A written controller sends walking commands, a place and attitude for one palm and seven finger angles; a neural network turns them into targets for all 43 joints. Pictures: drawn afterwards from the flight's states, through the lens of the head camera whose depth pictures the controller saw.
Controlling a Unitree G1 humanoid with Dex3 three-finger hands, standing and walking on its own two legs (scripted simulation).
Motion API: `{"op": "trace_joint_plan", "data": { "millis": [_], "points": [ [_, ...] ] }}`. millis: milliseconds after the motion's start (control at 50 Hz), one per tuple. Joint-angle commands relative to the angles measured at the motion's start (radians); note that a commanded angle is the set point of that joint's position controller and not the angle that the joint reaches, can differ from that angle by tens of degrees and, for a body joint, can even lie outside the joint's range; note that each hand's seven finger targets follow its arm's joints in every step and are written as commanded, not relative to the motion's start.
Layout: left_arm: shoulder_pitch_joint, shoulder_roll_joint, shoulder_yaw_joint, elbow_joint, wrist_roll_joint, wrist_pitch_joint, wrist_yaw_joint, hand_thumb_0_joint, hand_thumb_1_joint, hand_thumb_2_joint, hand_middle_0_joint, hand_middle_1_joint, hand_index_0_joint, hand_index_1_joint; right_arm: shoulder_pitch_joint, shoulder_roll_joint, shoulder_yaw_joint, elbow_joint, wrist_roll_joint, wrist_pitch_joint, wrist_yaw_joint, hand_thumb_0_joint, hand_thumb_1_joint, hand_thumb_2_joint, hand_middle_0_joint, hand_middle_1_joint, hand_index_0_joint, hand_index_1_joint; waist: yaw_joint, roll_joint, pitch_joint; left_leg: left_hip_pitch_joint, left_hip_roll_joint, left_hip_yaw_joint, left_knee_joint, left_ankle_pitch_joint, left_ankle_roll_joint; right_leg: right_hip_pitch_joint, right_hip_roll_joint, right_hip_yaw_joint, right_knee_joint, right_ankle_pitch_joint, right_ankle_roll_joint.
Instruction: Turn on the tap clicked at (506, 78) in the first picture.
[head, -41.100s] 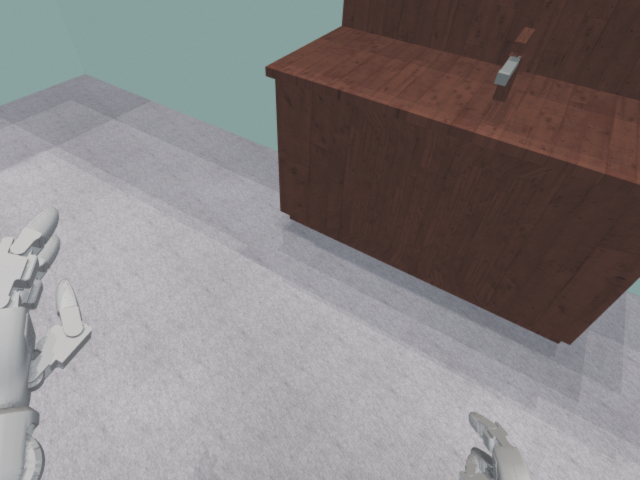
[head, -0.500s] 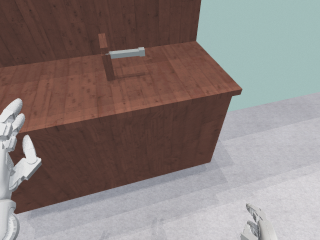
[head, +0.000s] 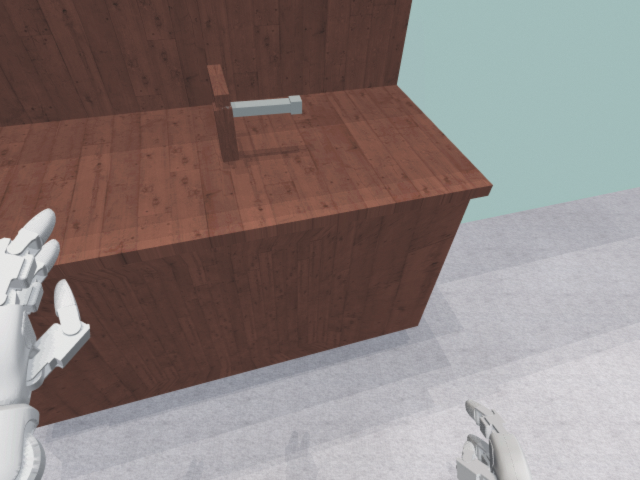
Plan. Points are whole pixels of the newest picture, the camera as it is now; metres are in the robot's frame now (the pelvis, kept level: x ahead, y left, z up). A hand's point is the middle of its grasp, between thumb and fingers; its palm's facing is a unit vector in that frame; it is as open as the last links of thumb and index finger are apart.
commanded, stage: stop stepping back and stand still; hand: left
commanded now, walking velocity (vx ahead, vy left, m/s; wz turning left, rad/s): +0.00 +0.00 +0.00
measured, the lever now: (295, 104) +0.81 +0.12 +0.08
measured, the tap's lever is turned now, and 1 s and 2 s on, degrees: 86 86 86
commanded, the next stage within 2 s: stand and check the lever's angle in 0.38 s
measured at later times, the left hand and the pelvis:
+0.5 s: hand (73, 341) +0.20 +0.25 +0.15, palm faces +0.41 -0.85 -0.33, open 7.4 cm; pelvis -0.01 +0.01 +0.00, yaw +0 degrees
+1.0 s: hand (80, 328) +0.21 +0.25 +0.16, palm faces +0.40 -0.85 -0.34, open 7.4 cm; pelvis +0.00 +0.00 +0.00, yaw +0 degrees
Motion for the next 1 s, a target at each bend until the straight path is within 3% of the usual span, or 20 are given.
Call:
{"op": "trace_joint_plan", "data": {
  "millis": [0, 120, 260, 380, 480, 580, 760, 920, 980],
  "points": [
    [-0.097, 0.161, 0.103, -0.235, 0.009, -0.076, 0.016, 0.0, 0.9, 0.9, -0.2, -0.3, -0.2, -0.3, -0.117, -0.138, -0.055, -0.158, -0.003, -0.057, -0.011, 0.0, -0.9, -0.9, 0.2, 0.3, 0.2, 0.3, -0.006, 0.066, -0.092, 0.02, 0.073, -0.116, -0.124, 0.084, 0.003, 0.013, -0.037, 0.06, -0.054, 0.096, -0.017],
    [-0.091, 0.165, 0.11, -0.232, 0.013, -0.087, 0.021, 0.0, 0.9, 0.9, -0.2, -0.3, -0.2, -0.3, -0.118, -0.136, -0.055, -0.153, -0.006, -0.057, -0.012, 0.0, -0.9, -0.9, 0.2, 0.3, 0.2, 0.3, -0.005, 0.107, -0.083, -0.009, 0.071, -0.125, -0.158, -0.004, 0.0, 0.021, -0.03, 0.054, -0.059, 0.05, -0.019],
    [-0.082, 0.147, 0.101, -0.189, 0.015, -0.088, 0.019, 0.0, 0.9, 0.9, -0.2, -0.3, -0.2, -0.3, -0.115, -0.138, -0.06, -0.149, -0.005, -0.056, -0.013, 0.0, -0.9, -0.9, 0.2, 0.3, 0.2, 0.3, -0.008, 0.053, -0.075, -0.015, 0.062, -0.113, -0.15, -0.039, -0.001, 0.004, -0.034, 0.062, -0.089, 0.028, -0.017],
    [-0.097, 0.164, 0.107, -0.185, 0.017, -0.086, 0.021, 0.0, 0.9, 0.9, -0.2, -0.3, -0.2, -0.3, -0.125, -0.141, -0.061, -0.147, -0.005, -0.06, -0.017, 0.0, -0.9, -0.9, 0.2, 0.3, 0.2, 0.3, -0.007, 0.059, -0.067, -0.011, 0.054, -0.111, -0.14, -0.05, -0.001, -0.015, -0.04, 0.07, -0.107, 0.006, -0.021],
    [-0.086, 0.168, 0.113, -0.202, 0.014, -0.084, 0.022, 0.0, 0.9, 0.9, -0.2, -0.3, -0.2, -0.3, -0.121, -0.141, -0.064, -0.145, -0.005, -0.062, -0.018, 0.0, -0.9, -0.9, 0.2, 0.3, 0.2, 0.3, -0.006, 0.062, -0.094, 0.008, 0.047, -0.1, -0.113, 0.01, -0.003, 0.0, -0.046, 0.076, -0.105, 0.052, -0.024],
    [-0.079, 0.159, 0.109, -0.19, 0.014, -0.08, 0.023, 0.0, 0.9, 0.9, -0.2, -0.3, -0.2, -0.3, -0.124, -0.139, -0.063, -0.145, -0.006, -0.061, -0.018, 0.0, -0.9, -0.9, 0.2, 0.3, 0.2, 0.3, -0.007, 0.075, -0.071, -0.001, 0.049, -0.102, -0.127, -0.038, -0.005, -0.022, -0.042, 0.074, -0.115, 0.007, -0.023],
    [-0.073, 0.154, 0.105, -0.21, 0.008, -0.075, 0.022, 0.0, 0.9, 0.9, -0.2, -0.3, -0.2, -0.3, -0.119, -0.139, -0.063, -0.15, -0.002, -0.056, -0.018, 0.0, -0.9, -0.9, 0.2, 0.3, 0.2, 0.3, -0.005, 0.049, -0.113, 0.028, 0.05, -0.092, -0.108, 0.06, -0.005, 0.01, -0.037, 0.064, -0.089, 0.093, -0.017],
    [-0.074, 0.16, 0.109, -0.215, 0.009, -0.073, 0.021, 0.0, 0.9, 0.9, -0.2, -0.3, -0.2, -0.3, -0.121, -0.142, -0.06, -0.154, -0.003, -0.054, -0.019, 0.0, -0.9, -0.9, 0.2, 0.3, 0.2, 0.3, -0.002, 0.075, -0.103, 0.025, 0.054, -0.099, -0.115, 0.103, -0.008, 0.014, -0.033, 0.057, -0.076, 0.112, -0.016],
    [-0.052, 0.165, 0.116, -0.19, 0.005, -0.067, 0.019, 0.0, 0.9, 0.9, -0.2, -0.3, -0.2, -0.3, -0.122, -0.143, -0.062, -0.154, -0.002, -0.051, -0.019, 0.0, -0.9, -0.9, 0.2, 0.3, 0.2, 0.3, -0.004, 0.056, -0.098, 0.032, 0.049, -0.091, -0.106, 0.099, -0.009, 0.001, -0.04, 0.065, -0.091, 0.114, -0.018]
  ]
}}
